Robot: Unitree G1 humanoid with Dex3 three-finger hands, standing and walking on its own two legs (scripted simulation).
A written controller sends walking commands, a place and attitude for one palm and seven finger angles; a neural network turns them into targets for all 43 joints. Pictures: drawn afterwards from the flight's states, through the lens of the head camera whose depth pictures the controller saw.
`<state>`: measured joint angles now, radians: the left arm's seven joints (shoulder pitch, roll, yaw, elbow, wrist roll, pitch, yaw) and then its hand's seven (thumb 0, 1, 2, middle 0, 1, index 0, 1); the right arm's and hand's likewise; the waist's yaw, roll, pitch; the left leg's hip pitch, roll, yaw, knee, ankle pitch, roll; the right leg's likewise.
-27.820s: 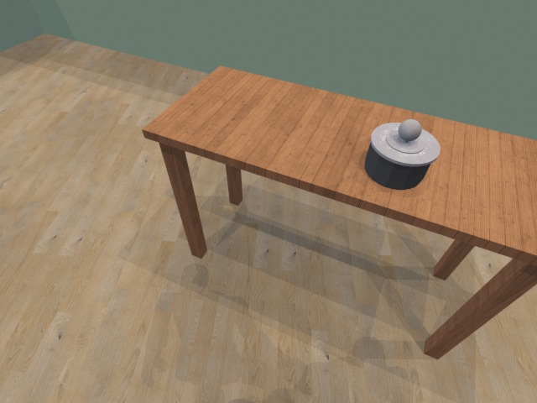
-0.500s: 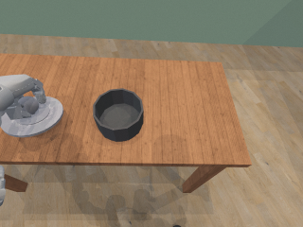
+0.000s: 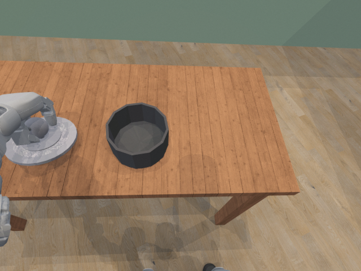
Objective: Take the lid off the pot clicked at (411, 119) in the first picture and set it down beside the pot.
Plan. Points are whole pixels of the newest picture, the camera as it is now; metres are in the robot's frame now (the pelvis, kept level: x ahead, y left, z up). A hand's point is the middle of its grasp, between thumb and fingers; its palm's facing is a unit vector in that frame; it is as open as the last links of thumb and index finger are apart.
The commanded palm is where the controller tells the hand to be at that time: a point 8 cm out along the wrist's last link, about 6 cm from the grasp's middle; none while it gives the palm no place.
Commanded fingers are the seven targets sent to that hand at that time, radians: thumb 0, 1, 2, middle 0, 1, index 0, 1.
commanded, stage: lower the lid onto the table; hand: left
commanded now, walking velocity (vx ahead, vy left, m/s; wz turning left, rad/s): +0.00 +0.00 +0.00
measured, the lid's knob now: (36, 127) +0.44 +0.33 +0.00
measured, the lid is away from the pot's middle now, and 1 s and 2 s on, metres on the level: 0.24 0.24 0.24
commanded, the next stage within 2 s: open the fingers wide in 0.42 s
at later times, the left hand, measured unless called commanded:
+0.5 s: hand (30, 133) +0.42 +0.33 +0.01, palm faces -0.50 -0.09 -0.86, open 7.9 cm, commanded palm +0.43 +0.33 +0.06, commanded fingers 0.00 0.58 1.03 -0.88 -1.02 -0.88 -1.01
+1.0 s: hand (29, 141) +0.40 +0.34 +0.00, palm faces -0.50 -0.09 -0.86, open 7.9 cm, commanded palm +0.43 +0.33 +0.06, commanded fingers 0.00 0.30 0.60 -0.50 -1.01 -0.50 -1.01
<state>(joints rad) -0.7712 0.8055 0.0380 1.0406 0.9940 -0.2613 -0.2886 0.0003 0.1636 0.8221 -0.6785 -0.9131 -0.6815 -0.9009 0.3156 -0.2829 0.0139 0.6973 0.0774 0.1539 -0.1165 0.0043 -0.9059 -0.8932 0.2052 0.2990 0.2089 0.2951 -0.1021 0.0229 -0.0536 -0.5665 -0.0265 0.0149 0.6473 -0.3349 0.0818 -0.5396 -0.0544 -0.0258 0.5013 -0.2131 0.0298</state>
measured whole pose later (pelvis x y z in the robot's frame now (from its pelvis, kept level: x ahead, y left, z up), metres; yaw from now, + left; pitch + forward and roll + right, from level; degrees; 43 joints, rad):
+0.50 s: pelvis -0.01 +0.00 -0.01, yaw -1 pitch +17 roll -4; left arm -0.80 0.83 0.05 1.10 1.00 -0.28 -0.25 0.01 0.14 0.81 -0.70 -0.94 -0.70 -0.94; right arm 0.31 -0.28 0.02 0.68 0.08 0.18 -0.10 0.00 -0.91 -0.89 0.21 0.30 0.21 0.30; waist -0.11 0.03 -0.08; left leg -0.69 -0.01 0.01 0.76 -0.37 0.08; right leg -0.66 -0.04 -0.02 0.61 -0.25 0.04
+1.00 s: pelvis -0.02 +0.00 -0.02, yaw -1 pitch +16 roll -4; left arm -0.74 0.82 0.07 1.05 1.00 -0.29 -0.25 0.00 0.26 0.70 -0.60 -0.99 -0.59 -0.98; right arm 0.31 -0.28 0.02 0.66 0.08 0.18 -0.10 0.00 -0.91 -0.89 0.20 0.30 0.21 0.30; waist -0.10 0.03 -0.08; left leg -0.70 -0.01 0.02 0.79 -0.38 0.08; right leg -0.67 -0.04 -0.02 0.64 -0.25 0.04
